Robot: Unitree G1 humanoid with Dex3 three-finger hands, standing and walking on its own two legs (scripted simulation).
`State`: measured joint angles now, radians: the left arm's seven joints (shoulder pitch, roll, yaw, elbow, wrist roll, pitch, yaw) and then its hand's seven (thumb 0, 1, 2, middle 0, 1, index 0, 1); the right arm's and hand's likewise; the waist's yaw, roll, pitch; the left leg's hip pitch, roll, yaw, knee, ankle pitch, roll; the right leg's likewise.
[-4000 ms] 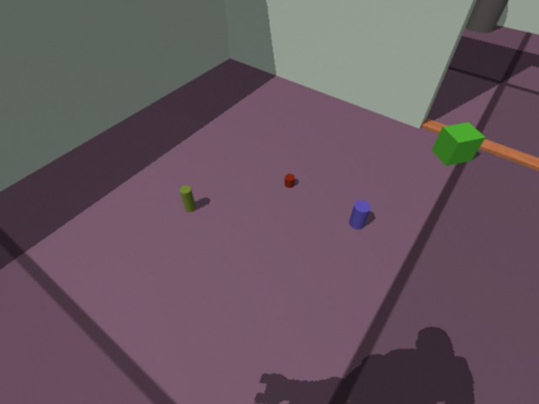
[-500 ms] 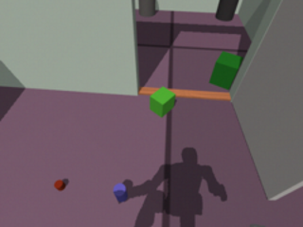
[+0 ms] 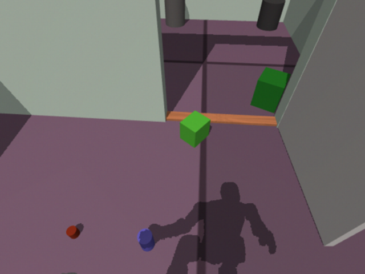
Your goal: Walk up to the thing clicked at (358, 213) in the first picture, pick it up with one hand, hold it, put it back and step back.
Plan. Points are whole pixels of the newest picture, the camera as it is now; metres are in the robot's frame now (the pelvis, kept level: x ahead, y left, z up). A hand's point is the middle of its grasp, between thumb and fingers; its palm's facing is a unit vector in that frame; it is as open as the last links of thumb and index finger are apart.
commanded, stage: walk up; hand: left
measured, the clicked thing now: (146, 240) +0.39 +0.21 -0.72
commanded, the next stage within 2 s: stand in 0.32 s
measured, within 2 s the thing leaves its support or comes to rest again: neither
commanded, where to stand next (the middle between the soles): +0.03 +0.00 m, yaw -1 degrees
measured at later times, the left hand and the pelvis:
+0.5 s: hand out of the picture +0.08 +0.25 -0.16, palm faces -0.02 -0.94 -0.34, open 7.4 cm; pelvis +0.01 +0.00 +0.00, yaw +0 degrees
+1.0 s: hand out of the picture +0.08 +0.25 -0.16, palm faces -0.02 -0.94 -0.34, open 7.4 cm; pelvis +0.01 -0.01 +0.00, yaw +0 degrees
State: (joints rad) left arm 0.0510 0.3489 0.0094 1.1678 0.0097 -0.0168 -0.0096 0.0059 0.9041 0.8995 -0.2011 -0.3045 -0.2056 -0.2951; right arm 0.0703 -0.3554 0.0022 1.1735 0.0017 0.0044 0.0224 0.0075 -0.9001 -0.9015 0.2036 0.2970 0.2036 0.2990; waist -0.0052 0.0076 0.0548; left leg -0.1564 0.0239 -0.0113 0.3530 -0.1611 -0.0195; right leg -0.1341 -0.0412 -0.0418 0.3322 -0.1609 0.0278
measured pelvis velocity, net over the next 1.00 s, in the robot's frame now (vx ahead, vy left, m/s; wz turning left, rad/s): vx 0.01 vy -0.01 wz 0.01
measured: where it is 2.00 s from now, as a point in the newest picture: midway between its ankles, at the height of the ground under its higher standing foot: outside the picture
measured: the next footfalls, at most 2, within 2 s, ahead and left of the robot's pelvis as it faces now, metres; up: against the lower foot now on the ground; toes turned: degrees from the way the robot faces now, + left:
none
